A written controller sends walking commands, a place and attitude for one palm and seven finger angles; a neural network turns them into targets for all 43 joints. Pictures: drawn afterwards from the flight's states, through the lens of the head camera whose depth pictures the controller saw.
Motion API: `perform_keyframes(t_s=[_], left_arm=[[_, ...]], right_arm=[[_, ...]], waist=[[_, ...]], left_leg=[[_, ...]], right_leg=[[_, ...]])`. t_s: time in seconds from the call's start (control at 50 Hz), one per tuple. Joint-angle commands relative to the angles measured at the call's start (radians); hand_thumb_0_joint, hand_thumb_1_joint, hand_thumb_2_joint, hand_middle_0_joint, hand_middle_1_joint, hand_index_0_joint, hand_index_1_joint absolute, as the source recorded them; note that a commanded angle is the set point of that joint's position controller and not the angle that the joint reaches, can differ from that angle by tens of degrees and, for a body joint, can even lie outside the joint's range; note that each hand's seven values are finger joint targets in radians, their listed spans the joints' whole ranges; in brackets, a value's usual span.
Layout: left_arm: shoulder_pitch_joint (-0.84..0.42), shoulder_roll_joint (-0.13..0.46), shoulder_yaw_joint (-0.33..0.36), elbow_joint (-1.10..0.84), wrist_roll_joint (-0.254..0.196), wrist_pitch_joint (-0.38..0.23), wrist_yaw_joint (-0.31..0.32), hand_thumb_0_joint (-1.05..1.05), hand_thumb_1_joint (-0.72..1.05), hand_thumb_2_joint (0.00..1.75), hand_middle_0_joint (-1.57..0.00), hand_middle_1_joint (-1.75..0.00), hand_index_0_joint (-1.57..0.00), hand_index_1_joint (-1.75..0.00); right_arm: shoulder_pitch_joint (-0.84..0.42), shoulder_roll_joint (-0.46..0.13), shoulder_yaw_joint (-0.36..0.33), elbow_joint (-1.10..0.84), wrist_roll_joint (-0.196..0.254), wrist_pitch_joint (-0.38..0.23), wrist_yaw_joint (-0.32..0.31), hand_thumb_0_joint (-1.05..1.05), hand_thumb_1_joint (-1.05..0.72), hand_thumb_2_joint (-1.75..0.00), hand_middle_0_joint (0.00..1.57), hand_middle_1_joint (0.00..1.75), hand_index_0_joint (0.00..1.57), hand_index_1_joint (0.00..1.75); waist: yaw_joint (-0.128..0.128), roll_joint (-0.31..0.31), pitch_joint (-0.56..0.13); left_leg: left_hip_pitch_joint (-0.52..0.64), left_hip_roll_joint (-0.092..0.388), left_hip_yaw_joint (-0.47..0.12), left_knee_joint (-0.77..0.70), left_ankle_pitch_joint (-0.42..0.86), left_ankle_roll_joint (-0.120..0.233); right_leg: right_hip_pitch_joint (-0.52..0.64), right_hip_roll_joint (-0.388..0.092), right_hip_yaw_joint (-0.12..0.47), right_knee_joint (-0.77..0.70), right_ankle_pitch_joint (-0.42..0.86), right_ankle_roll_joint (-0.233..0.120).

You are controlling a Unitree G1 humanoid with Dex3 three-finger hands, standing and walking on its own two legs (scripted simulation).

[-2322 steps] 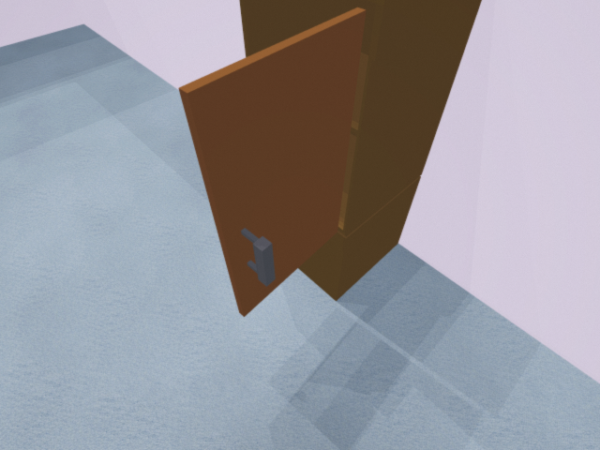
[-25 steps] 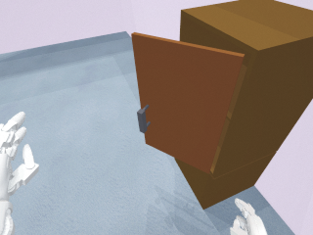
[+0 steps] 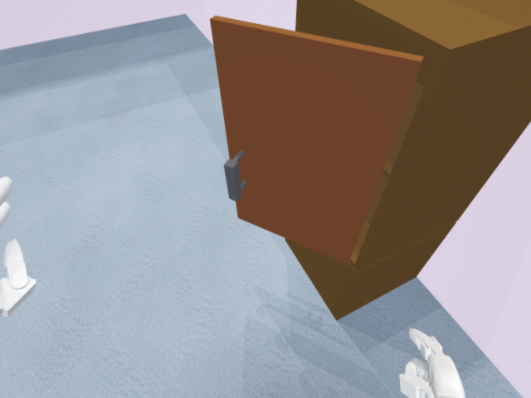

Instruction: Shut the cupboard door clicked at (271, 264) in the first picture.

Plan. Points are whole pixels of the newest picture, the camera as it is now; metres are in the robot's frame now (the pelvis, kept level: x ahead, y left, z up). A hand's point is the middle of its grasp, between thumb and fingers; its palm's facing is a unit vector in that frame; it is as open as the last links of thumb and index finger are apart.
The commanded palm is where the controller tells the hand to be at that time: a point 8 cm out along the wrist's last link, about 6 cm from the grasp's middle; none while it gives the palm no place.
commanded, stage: step back with the hand held close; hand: left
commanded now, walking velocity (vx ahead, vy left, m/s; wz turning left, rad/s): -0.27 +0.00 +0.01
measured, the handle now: (238, 175) +0.63 +0.12 -0.10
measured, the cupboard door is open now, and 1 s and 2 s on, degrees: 36 36 36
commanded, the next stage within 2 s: stop stepping back and stand still in 1.28 s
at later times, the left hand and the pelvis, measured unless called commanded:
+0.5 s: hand (1, 342) +0.14 +0.26 +0.17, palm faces +0.46 -0.76 -0.45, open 7.4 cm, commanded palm +0.08 +0.29 +0.18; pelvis -0.06 -0.01 -0.01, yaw +1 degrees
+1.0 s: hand out of the picture +0.10 +0.26 +0.17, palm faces +0.48 -0.75 -0.46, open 7.4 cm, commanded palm +0.02 +0.30 +0.18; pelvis -0.09 -0.01 -0.02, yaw +5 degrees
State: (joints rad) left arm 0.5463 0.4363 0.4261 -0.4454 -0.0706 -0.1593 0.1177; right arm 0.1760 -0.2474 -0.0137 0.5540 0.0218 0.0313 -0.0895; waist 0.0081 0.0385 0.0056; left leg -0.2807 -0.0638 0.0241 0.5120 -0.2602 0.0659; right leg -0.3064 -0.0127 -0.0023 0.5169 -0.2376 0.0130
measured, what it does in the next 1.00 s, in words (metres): shifts its weight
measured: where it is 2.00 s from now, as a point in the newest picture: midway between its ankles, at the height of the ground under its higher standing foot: outside the picture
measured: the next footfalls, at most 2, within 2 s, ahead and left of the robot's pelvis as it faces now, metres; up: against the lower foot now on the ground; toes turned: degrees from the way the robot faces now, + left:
right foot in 1.24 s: -0.22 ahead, -0.14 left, +0.00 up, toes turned +0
left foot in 1.54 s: -0.06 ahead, +0.08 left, +0.00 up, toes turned -1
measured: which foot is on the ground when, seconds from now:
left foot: down 0.00-1.00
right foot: down 0.00-0.96, up 0.98-1.00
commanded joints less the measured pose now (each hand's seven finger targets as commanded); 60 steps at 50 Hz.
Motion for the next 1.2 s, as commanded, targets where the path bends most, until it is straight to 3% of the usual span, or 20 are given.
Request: perform_keyframes(t_s=[0.0,0.12,0.24,0.44,0.5,0.56,0.62,0.68,0.74,0.78,0.84,0.88,0.9,0.92,0.94,0.96,1.0,1.06,1.12,1.18], left_arm=[[0.009,0.169,0.141,-0.194,-0.003,-0.066,0.028,0.0,0.9,0.9,-0.2,-0.3,-0.2,-0.3],[-0.039,0.166,0.152,-0.218,0.017,-0.095,0.033,0.0,0.9,0.9,-0.2,-0.3,-0.2,-0.3],[-0.091,0.171,0.154,-0.233,0.038,-0.115,0.037,0.0,0.9,0.9,-0.2,-0.3,-0.2,-0.3],[-0.087,0.19,0.165,-0.245,0.042,-0.15,0.06,0.0,0.9,0.9,-0.2,-0.3,-0.2,-0.3],[-0.06,0.18,0.162,-0.253,0.039,-0.165,0.063,0.0,0.9,0.9,-0.2,-0.3,-0.2,-0.3],[-0.042,0.17,0.176,-0.246,0.047,-0.172,0.061,0.0,0.9,0.9,-0.2,-0.3,-0.2,-0.3],[-0.057,0.172,0.183,-0.255,0.047,-0.168,0.054,0.0,0.9,0.9,-0.2,-0.3,-0.2,-0.3],[-0.049,0.168,0.177,-0.253,0.047,-0.163,0.049,0.0,0.9,0.9,-0.2,-0.3,-0.2,-0.3],[-0.076,0.189,0.187,-0.254,0.057,-0.159,0.053,0.0,0.9,0.9,-0.2,-0.3,-0.2,-0.3],[-0.074,0.187,0.167,-0.252,0.046,-0.15,0.062,0.0,0.9,0.9,-0.2,-0.3,-0.2,-0.3],[-0.062,0.21,0.169,-0.271,0.035,-0.148,0.088,0.0,0.9,0.9,-0.2,-0.3,-0.2,-0.3],[-0.024,0.207,0.167,-0.289,0.033,-0.147,0.093,0.0,0.9,0.9,-0.2,-0.3,-0.2,-0.3],[-0.026,0.213,0.172,-0.321,0.033,-0.153,0.094,0.0,0.9,0.9,-0.2,-0.3,-0.2,-0.3],[-0.03,0.214,0.177,-0.344,0.032,-0.162,0.094,0.0,0.9,0.9,-0.2,-0.3,-0.2,-0.3],[-0.039,0.207,0.196,-0.351,0.046,-0.172,0.092,0.0,0.9,0.9,-0.2,-0.3,-0.2,-0.3],[-0.051,0.205,0.214,-0.353,0.05,-0.174,0.084,0.0,0.9,0.9,-0.2,-0.3,-0.2,-0.3],[-0.05,0.189,0.201,-0.312,0.039,-0.17,0.069,0.0,0.9,0.9,-0.2,-0.3,-0.2,-0.3],[-0.039,0.126,0.127,-0.279,0.016,-0.16,0.058,0.0,0.9,0.9,-0.2,-0.3,-0.2,-0.3],[-0.097,0.118,0.074,-0.299,0.008,-0.157,0.045,0.0,0.9,0.9,-0.2,-0.3,-0.2,-0.3],[-0.168,0.145,0.067,-0.325,0.015,-0.167,0.033,0.0,0.9,0.9,-0.2,-0.3,-0.2,-0.3]], right_arm=[[-0.091,-0.12,-0.045,-0.172,0.001,-0.047,-0.009,0.0,-0.9,-0.9,0.2,0.3,0.2,0.3],[-0.082,-0.127,-0.041,-0.178,-0.002,-0.065,-0.013,0.0,-0.9,-0.9,0.2,0.3,0.2,0.3],[-0.062,-0.133,-0.043,-0.165,-0.008,-0.09,-0.007,0.0,-0.9,-0.9,0.2,0.3,0.2,0.3],[-0.044,-0.125,-0.046,-0.14,-0.019,-0.114,0.01,0.0,-0.9,-0.9,0.2,0.3,0.2,0.3],[-0.046,-0.121,-0.042,-0.14,-0.015,-0.121,0.01,0.0,-0.9,-0.9,0.2,0.3,0.2,0.3],[-0.052,-0.127,-0.045,-0.137,-0.016,-0.131,0.003,0.0,-0.9,-0.9,0.2,0.3,0.2,0.3],[-0.043,-0.13,-0.053,-0.133,-0.022,-0.135,0.0,0.0,-0.9,-0.9,0.2,0.3,0.2,0.3],[-0.037,-0.126,-0.054,-0.129,-0.021,-0.133,0.003,0.0,-0.9,-0.9,0.2,0.3,0.2,0.3],[-0.033,-0.124,-0.059,-0.129,-0.024,-0.125,0.01,0.0,-0.9,-0.9,0.2,0.3,0.2,0.3],[-0.022,-0.097,-0.054,-0.12,-0.025,-0.113,0.022,0.0,-0.9,-0.9,0.2,0.3,0.2,0.3],[-0.015,-0.083,-0.058,-0.098,-0.022,-0.093,0.033,0.0,-0.9,-0.9,0.2,0.3,0.2,0.3],[-0.015,-0.081,-0.051,-0.102,-0.016,-0.083,0.03,0.0,-0.9,-0.9,0.2,0.3,0.2,0.3],[-0.026,-0.095,-0.05,-0.112,-0.017,-0.083,0.023,0.0,-0.9,-0.9,0.2,0.3,0.2,0.3],[-0.035,-0.107,-0.047,-0.123,-0.018,-0.091,0.012,0.0,-0.9,-0.9,0.2,0.3,0.2,0.3],[-0.069,-0.123,-0.049,-0.13,-0.023,-0.11,-0.002,0.0,-0.9,-0.9,0.2,0.3,0.2,0.3],[-0.079,-0.113,-0.054,-0.119,-0.031,-0.127,-0.008,0.0,-0.9,-0.9,0.2,0.3,0.2,0.3],[-0.068,-0.105,-0.075,-0.096,-0.028,-0.158,0.002,0.0,-0.9,-0.9,0.2,0.3,0.2,0.3],[-0.057,-0.082,-0.061,-0.067,-0.035,-0.189,0.012,0.0,-0.9,-0.9,0.2,0.3,0.2,0.3],[-0.049,-0.082,-0.041,-0.024,-0.045,-0.203,0.018,0.0,-0.9,-0.9,0.2,0.3,0.2,0.3],[-0.041,-0.089,-0.043,0.005,-0.049,-0.198,0.02,0.0,-0.9,-0.9,0.2,0.3,0.2,0.3]], waist=[[0.004,0.017,-0.168],[-0.001,0.064,-0.115],[-0.007,0.043,-0.091],[-0.016,-0.018,-0.072],[-0.017,0.021,-0.096],[-0.009,0.103,-0.113],[-0.007,0.097,-0.132],[-0.012,0.041,-0.143],[-0.016,-0.024,-0.101],[-0.022,-0.131,-0.106],[-0.037,-0.178,-0.149],[-0.044,-0.146,-0.159],[-0.045,-0.053,-0.136],[-0.046,0.074,-0.113],[-0.034,0.249,-0.111],[-0.018,0.304,-0.129],[-0.012,0.171,-0.157],[-0.01,0.135,-0.129],[-0.011,0.173,-0.16],[-0.011,0.181,-0.249]], left_leg=[[-0.143,0.184,-0.147,-0.14,0.216,-0.014],[-0.377,0.202,-0.198,-0.219,-0.175,0.028],[-0.456,0.188,-0.199,-0.19,-0.347,0.04],[-0.36,0.126,-0.159,-0.044,-0.289,0.006],[-0.388,0.159,-0.183,-0.11,-0.301,0.02],[-0.551,0.234,-0.256,-0.228,-0.361,0.054],[-0.567,0.248,-0.251,-0.202,-0.299,0.06],[-0.562,0.206,-0.207,-0.124,-0.309,0.047],[-0.557,0.143,-0.166,-0.009,-0.41,0.022],[-0.385,0.086,-0.119,0.137,-0.286,-0.022],[-0.147,0.052,-0.066,0.267,-0.152,-0.049],[-0.082,0.083,-0.095,0.152,-0.144,-0.033],[-0.089,0.119,-0.14,0.043,-0.182,-0.011],[-0.191,0.197,-0.231,-0.104,-0.29,0.023],[-0.423,0.335,-0.39,-0.313,-0.472,0.075],[-0.523,0.418,-0.452,-0.397,-0.498,0.098],[-0.399,0.409,-0.364,-0.331,-0.369,0.08],[-0.2,0.359,-0.28,-0.281,-0.2,0.053],[0.002,0.341,-0.25,-0.292,-0.06,0.011],[0.183,0.312,-0.16,-0.178,0.309,-0.041]], right_leg=[[0.227,-0.039,0.048,0.056,0.276,-0.01],[0.31,-0.011,0.055,0.121,0.179,-0.001],[0.291,-0.02,0.087,0.116,0.09,-0.01],[0.09,-0.095,0.193,-0.044,-0.106,-0.06],[0.138,-0.051,0.131,0.017,-0.056,-0.036],[0.313,0.023,0.063,0.189,0.081,-0.009],[0.348,0.036,0.074,0.241,0.189,-0.006],[0.329,-0.006,0.145,0.202,0.21,-0.023],[0.219,-0.09,0.282,0.058,0.019,-0.062],[0.032,-0.198,0.371,-0.1,-0.103,-0.115],[-0.133,-0.278,0.341,-0.216,-0.115,-0.152],[-0.168,-0.229,0.23,-0.162,-0.103,-0.113],[-0.194,-0.157,0.164,-0.106,-0.145,-0.078],[-0.141,-0.064,0.095,0.014,-0.18,-0.037],[0.078,0.05,0.017,0.272,-0.106,0.0],[0.186,0.106,0.011,0.452,-0.107,0.007],[0.122,0.109,0.041,0.525,-0.193,0.001],[0.009,0.077,0.009,0.326,-0.26,-0.003],[-0.015,0.078,-0.005,0.048,-0.255,-0.012],[0.007,0.05,0.016,-0.17,-0.071,-0.033]])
